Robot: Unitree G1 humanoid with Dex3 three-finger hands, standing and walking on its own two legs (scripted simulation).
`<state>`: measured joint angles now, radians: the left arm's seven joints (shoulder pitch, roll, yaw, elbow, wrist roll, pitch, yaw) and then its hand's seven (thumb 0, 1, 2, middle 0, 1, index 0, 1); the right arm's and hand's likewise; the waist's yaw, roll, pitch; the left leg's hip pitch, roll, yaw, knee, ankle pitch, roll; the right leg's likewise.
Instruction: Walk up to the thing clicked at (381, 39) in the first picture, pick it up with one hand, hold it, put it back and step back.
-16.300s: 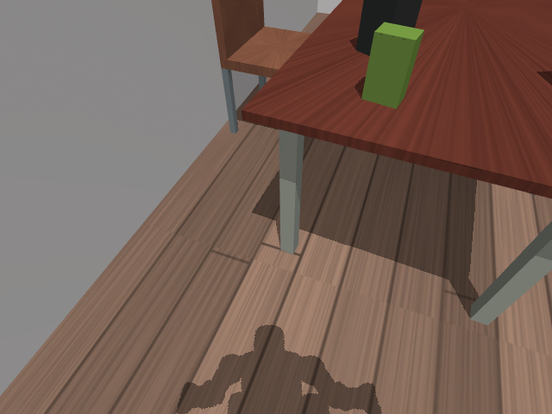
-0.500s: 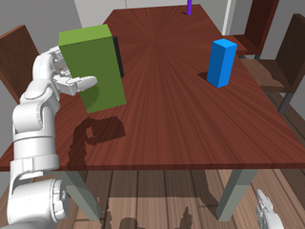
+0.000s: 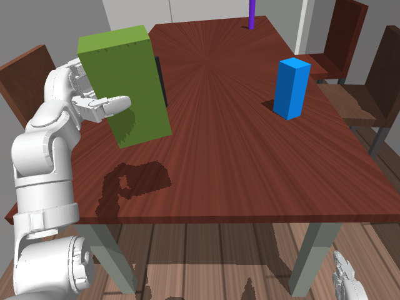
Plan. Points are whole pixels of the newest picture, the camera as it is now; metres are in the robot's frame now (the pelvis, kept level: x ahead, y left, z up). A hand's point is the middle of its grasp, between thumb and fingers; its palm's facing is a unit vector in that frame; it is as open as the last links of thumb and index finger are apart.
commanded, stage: lift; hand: left
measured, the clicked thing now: (130, 91) +0.38 +0.14 +0.30
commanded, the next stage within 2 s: hold in 0.08 s
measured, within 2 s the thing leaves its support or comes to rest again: neither
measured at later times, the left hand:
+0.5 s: hand (94, 89) +0.35 +0.18 +0.32, palm faces +0.16 -0.99 +0.02, open 10.6 cm
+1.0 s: hand (99, 96) +0.35 +0.18 +0.31, palm faces +0.17 -0.99 +0.02, open 10.6 cm
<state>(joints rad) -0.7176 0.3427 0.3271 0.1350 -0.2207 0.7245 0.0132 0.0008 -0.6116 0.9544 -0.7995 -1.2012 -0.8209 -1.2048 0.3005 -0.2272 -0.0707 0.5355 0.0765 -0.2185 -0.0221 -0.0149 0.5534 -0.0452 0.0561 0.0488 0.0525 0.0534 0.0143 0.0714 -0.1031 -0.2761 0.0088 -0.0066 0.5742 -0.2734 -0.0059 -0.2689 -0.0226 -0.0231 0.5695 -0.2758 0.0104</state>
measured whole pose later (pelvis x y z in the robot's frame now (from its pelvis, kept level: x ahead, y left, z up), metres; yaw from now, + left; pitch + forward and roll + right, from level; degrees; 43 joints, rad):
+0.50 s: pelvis +0.00 +0.00 +0.00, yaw +0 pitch -2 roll +0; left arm -0.69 0.34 0.33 0.02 -0.24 0.82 0.02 0.00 -0.61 0.95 -0.81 -1.19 -0.83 -1.19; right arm 0.29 -0.23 -0.08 0.54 0.09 -0.23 0.00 -0.01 0.55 -0.05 0.06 0.05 0.05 0.05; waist 0.03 0.07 -0.11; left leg -0.27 0.01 -0.01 0.57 -0.27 0.00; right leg -0.26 -0.02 -0.02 0.56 -0.27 0.01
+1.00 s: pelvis -0.01 +0.00 +0.00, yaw +0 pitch -2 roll +0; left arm -0.68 0.34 0.32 0.04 -0.24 0.80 0.02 0.00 -0.61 0.96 -0.79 -1.22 -0.81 -1.22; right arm 0.28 -0.23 -0.08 0.60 0.09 -0.24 -0.01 -0.01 0.55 -0.05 0.06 0.05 0.05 0.05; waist 0.03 0.07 -0.11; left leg -0.27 0.01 -0.01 0.58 -0.27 -0.01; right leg -0.26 -0.02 -0.03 0.57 -0.27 0.01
